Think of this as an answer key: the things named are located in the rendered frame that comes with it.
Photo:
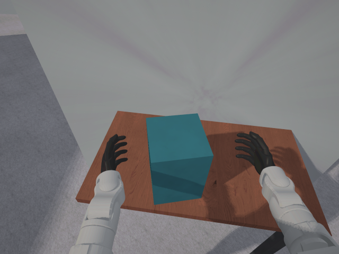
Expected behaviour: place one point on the carton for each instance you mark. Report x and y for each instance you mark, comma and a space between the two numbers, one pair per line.
180, 157

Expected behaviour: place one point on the robot left hand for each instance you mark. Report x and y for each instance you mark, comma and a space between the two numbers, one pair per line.
109, 161

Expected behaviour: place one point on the table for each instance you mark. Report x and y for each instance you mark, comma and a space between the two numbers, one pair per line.
232, 193

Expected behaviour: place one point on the robot right forearm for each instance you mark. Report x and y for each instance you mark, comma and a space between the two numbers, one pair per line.
300, 229

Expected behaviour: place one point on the robot right hand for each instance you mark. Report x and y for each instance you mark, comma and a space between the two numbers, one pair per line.
260, 157

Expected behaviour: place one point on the robot left forearm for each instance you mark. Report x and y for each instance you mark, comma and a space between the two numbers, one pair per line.
101, 219

